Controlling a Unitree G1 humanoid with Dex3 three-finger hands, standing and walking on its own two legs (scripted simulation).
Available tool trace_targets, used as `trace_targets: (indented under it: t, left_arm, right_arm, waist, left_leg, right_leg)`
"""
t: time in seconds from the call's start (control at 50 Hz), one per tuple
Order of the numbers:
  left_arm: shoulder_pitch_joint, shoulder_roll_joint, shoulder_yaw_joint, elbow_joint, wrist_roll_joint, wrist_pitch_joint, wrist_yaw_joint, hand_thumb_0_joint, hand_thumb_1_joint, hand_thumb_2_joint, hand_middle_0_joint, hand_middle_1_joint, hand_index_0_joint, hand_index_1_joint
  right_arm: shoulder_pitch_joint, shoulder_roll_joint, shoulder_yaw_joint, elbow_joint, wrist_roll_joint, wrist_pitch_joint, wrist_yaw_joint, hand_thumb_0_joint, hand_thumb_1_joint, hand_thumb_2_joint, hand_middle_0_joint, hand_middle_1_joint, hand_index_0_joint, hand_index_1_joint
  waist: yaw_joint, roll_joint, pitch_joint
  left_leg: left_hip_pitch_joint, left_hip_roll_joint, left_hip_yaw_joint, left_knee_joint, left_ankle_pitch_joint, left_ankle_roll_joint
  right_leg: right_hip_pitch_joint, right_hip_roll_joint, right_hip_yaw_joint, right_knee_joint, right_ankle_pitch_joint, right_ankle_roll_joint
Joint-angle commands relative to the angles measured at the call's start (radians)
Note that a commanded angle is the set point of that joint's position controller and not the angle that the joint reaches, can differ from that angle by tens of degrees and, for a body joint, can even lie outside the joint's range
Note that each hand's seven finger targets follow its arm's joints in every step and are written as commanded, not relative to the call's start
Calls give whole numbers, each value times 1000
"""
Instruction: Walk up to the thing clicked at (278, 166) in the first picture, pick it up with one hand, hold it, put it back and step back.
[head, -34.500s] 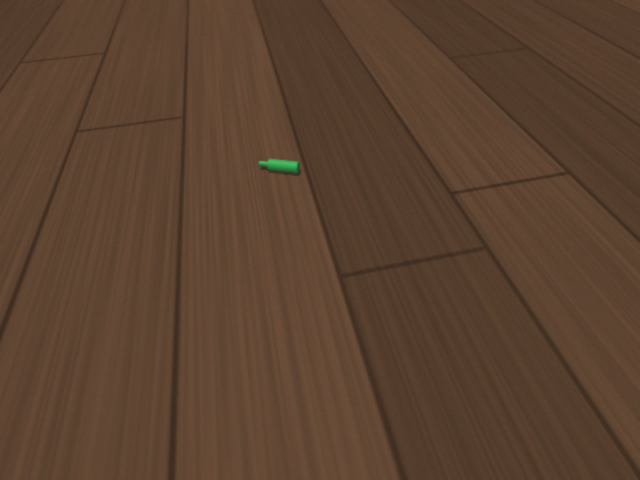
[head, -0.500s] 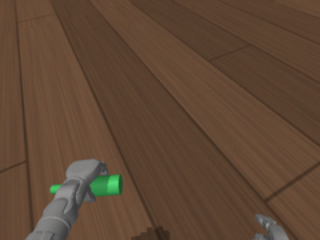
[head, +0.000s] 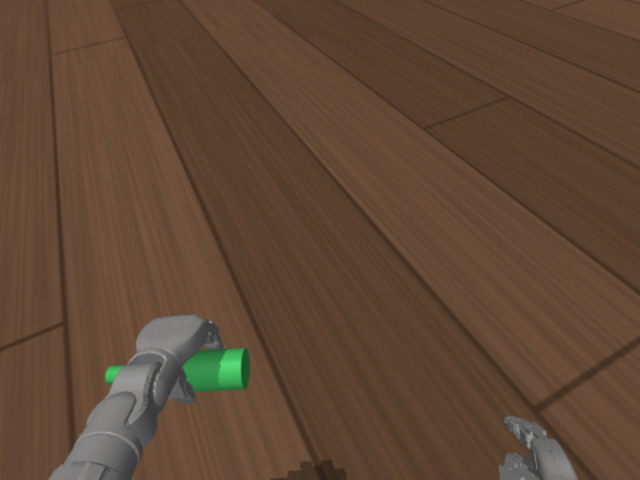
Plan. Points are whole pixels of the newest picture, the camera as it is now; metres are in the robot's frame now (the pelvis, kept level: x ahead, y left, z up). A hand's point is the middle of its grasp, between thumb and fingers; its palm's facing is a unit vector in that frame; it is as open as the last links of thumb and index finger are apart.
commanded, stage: hold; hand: left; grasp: from above
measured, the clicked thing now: (177, 371) +0.30 +0.24 -0.08
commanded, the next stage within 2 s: crouch in 0.54 s
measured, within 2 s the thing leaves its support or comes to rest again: neither
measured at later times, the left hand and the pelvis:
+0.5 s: hand (184, 369) +0.29 +0.22 -0.05, palm faces -0.48 -0.03 -0.87, open 8.6 cm; pelvis +0.00 +0.00 +0.00, yaw +0 degrees
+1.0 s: hand (190, 384) +0.28 +0.23 -0.10, palm faces -0.49 -0.01 -0.87, open 8.7 cm; pelvis +0.00 +0.00 -0.01, yaw +1 degrees
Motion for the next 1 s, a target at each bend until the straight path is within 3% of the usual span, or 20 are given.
trace_targets:
  t: [0.0,0.04,0.08,0.12,0.18,0.22,0.26,0.32,0.4,0.42,0.46,0.54,0.58,0.62,0.64,0.68,0.72,0.82,0.98]
  left_arm:
    - [-382,224,131,-244,-16,-2,45,0,796,584,-1194,-321,-1180,-337]
    - [-408,216,118,-232,-14,-2,43,0,788,597,-1187,-337,-1173,-353]
    - [-391,221,128,-249,-14,-2,42,0,794,576,-1185,-328,-1174,-341]
    - [-388,207,112,-242,-18,0,43,0,809,598,-1196,-342,-1185,-356]
    - [-375,233,140,-205,-16,0,50,0,806,605,-1218,-309,-1195,-333]
    - [-362,221,131,-218,-7,-3,51,0,785,589,-1204,-298,-1181,-323]
    - [-383,247,151,-225,-6,-6,58,0,792,595,-1201,-319,-1183,-341]
    - [-442,236,134,-250,-12,-11,65,0,828,605,-1216,-346,-1204,-361]
    - [-375,221,136,-239,-8,-5,72,0,824,596,-1212,-346,-1201,-359]
    - [-426,216,120,-272,-8,-7,70,0,817,623,-1207,-355,-1193,-371]
    - [-404,238,139,-242,-2,3,73,0,806,608,-1224,-313,-1201,-339]
    - [-376,230,133,-202,-9,5,64,0,844,636,-1253,-331,-1230,-358]
    - [-369,207,118,-219,-10,-1,57,0,819,648,-1237,-327,-1209,-357]
    - [-367,228,136,-231,-6,-2,57,0,865,539,-1215,-411,-1235,-392]
    - [-367,236,141,-256,-4,-5,57,0,785,536,-1135,-377,-1155,-370]
    - [-340,218,132,-234,-3,-5,59,0,767,555,-1140,-393,-1143,-392]
    - [-341,209,129,-210,-1,-13,72,0,775,569,-1154,-387,-1154,-391]
    - [-337,189,132,-119,33,-47,147,0,768,657,-1157,-418,-1146,-432]
    - [-474,164,120,81,113,-76,299,0,868,733,-1225,-490,-1218,-501]
  right_arm:
    - [-74,-136,-46,-135,-3,-43,-9,0,-895,-898,200,300,199,300]
    - [-73,-136,-45,-132,-4,-42,-10,0,-896,-898,200,300,199,300]
    - [-73,-133,-47,-135,-4,-41,-11,0,-894,-897,200,299,199,299]
    - [-79,-132,-45,-137,-4,-40,-11,0,-894,-897,200,299,200,299]
    - [-78,-138,-47,-134,-4,-36,-12,0,-896,-899,200,300,199,300]
    - [-83,-132,-45,-138,-4,-34,-11,0,-897,-899,200,300,199,300]
    - [-83,-136,-46,-134,-6,-33,-13,0,-897,-899,199,300,199,300]
    - [-79,-133,-44,-128,-7,-35,-14,0,-898,-898,200,299,199,299]
    - [-85,-131,-48,-129,-4,-35,-13,0,-898,-899,200,300,199,300]
    - [-78,-134,-51,-124,-7,-35,-13,0,-897,-899,199,299,199,299]
    - [-74,-135,-52,-120,-5,-33,-15,0,-900,-900,199,300,199,300]
    - [-76,-135,-50,-119,-4,-29,-14,0,-899,-900,199,300,199,300]
    - [-78,-133,-53,-126,-4,-27,-12,0,-899,-900,199,300,199,300]
    - [-78,-135,-55,-126,-4,-25,-12,0,-921,-912,200,300,200,300]
    - [-81,-132,-54,-129,-5,-25,-11,0,-879,-895,201,300,201,300]
    - [-74,-130,-54,-128,-3,-23,-11,0,-886,-897,200,300,200,300]
    - [-67,-136,-55,-126,-5,-17,-10,0,-887,-897,200,300,200,300]
    - [-46,-138,-59,-113,-16,-6,-2,0,-883,-896,200,300,200,300]
    - [33,-154,-83,-49,-50,-4,30,0,-893,-897,199,299,199,299]
  waist:
    - [0,25,-261]
    - [-10,11,-253]
    - [3,8,-268]
    - [-1,6,-263]
    - [0,8,-239]
    - [1,3,-237]
    - [5,10,-258]
    - [-12,8,-265]
    - [8,13,-274]
    - [-5,22,-300]
    - [-2,8,-285]
    - [-3,0,-247]
    - [-2,2,-254]
    - [5,14,-267]
    - [11,22,-282]
    - [5,11,-273]
    - [-12,-15,-241]
    - [-21,-12,-210]
    - [-65,-19,-313]
  left_leg:
    - [200,-42,-5,-74,128,15]
    - [204,-39,-8,-77,137,14]
    - [202,-42,-5,-75,149,16]
    - [200,-42,-7,-77,155,16]
    - [197,-41,-7,-85,128,13]
    - [194,-42,-7,-86,129,15]
    - [206,-43,-10,-80,139,13]
    - [211,-44,-6,-77,123,17]
    - [210,-47,-2,-77,149,16]
    - [228,-44,-5,-72,166,13]
    - [217,-46,-3,-73,178,18]
    - [202,-45,-4,-81,159,17]
    - [212,-46,-5,-81,156,16]
    - [215,-47,-7,-80,174,14]
    - [219,-47,-8,-76,185,14]
    - [215,-44,-7,-77,206,14]
    - [200,-42,-9,-74,185,15]
    - [157,-46,-12,-51,124,10]
    - [-27,-42,-23,184,106,3]
  right_leg:
    - [-7,46,-19,-100,123,-35]
    - [-14,48,-21,-100,130,-36]
    - [4,47,-21,-102,140,-34]
    - [6,47,-23,-103,147,-33]
    - [-8,47,-22,-110,118,-35]
    - [-5,45,-23,-109,121,-36]
    - [-3,44,-23,-110,124,-35]
    - [-8,44,-17,-115,120,-30]
    - [12,40,-18,-110,142,-33]
    - [6,43,-19,-105,160,-32]
    - [18,42,-20,-106,177,-30]
    - [6,41,-22,-116,157,-32]
    - [4,41,-22,-114,152,-34]
    - [15,40,-24,-111,166,-35]
    - [25,40,-25,-108,174,-36]
    - [21,46,-28,-98,195,-38]
    - [10,45,-29,-104,179,-35]
    - [-65,39,-26,-83,119,-38]
    - [-280,33,-31,123,113,-36]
